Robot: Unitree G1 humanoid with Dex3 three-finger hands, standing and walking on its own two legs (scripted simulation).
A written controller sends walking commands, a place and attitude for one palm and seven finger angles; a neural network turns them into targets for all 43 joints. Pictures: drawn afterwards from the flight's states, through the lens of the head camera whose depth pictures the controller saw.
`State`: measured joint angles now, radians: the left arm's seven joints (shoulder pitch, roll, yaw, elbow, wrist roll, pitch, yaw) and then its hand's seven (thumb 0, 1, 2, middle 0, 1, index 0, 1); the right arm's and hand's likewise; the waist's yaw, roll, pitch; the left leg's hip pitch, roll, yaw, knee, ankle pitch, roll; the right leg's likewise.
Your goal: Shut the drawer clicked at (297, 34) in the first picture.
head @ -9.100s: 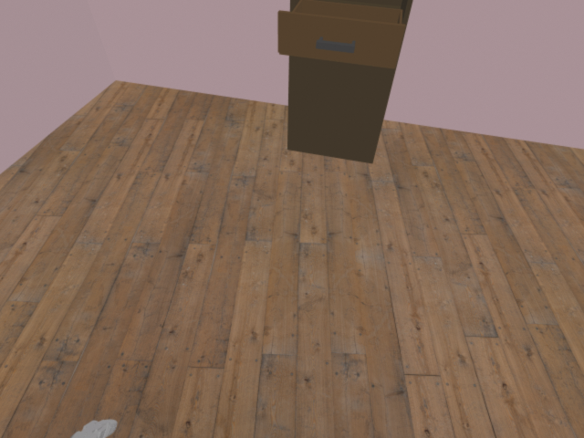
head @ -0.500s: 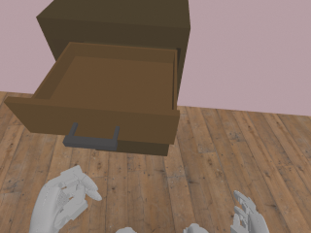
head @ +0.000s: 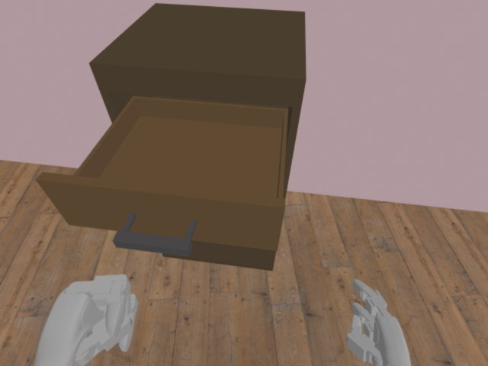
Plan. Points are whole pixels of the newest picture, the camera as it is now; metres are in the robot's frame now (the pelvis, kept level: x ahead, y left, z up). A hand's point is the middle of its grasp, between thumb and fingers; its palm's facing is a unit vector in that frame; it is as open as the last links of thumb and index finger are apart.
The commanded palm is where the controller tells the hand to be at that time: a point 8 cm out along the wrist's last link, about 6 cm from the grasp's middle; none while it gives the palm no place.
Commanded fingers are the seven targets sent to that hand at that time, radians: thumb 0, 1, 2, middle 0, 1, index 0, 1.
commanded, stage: raise the hand and make a fist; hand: left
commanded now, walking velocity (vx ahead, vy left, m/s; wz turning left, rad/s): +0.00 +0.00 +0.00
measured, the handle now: (157, 232) +0.33 +0.20 +0.02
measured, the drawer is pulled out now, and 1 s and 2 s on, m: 0.30 0.30 0.30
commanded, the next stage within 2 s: bring the fist close to the handle in 0.44 s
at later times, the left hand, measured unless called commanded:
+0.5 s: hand (124, 321) +0.15 +0.17 +0.11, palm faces +0.01 -1.00 -0.08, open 3.3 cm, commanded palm +0.11 +0.22 +0.12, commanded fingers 0.00 0.90 0.90 -1.40 -1.60 -1.40 -1.60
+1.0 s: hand (144, 304) +0.19 +0.16 +0.07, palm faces -0.02 -1.00 -0.05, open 3.3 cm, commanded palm +0.17 +0.22 +0.07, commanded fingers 0.00 0.90 0.90 -1.40 -1.60 -1.40 -1.60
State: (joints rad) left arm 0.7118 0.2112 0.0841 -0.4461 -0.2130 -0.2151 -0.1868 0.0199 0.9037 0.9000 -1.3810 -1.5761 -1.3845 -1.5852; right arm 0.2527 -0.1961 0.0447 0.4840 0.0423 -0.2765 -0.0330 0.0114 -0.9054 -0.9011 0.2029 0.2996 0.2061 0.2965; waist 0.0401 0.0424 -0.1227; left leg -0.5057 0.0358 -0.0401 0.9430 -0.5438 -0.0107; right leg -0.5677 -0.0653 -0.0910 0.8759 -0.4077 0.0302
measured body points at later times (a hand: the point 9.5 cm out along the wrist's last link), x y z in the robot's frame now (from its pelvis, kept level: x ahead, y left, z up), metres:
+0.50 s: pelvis -0.01 -0.01 +0.01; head -0.02 -0.01 +0.46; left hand +0.15 +0.22 +0.12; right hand +0.18 -0.23 -0.03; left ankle -0.04 +0.12 -0.69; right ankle +0.02 -0.14 -0.69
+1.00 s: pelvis -0.02 +0.00 +0.00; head +0.01 +0.00 +0.45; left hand +0.18 +0.22 +0.07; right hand +0.16 -0.23 -0.06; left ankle -0.04 +0.12 -0.69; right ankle +0.02 -0.14 -0.69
